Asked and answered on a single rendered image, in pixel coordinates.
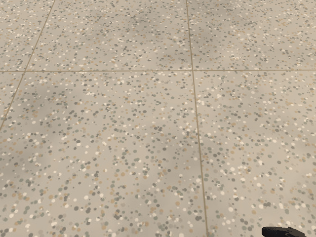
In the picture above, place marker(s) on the right robot hand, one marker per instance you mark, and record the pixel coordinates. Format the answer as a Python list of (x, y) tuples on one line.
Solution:
[(272, 231)]

